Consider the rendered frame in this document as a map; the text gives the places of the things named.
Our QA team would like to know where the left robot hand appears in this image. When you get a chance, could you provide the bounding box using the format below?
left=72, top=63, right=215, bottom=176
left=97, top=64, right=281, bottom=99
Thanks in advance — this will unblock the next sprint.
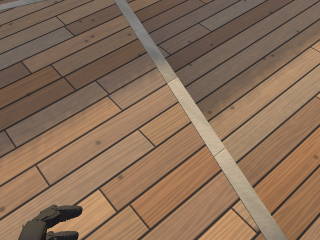
left=18, top=204, right=83, bottom=240

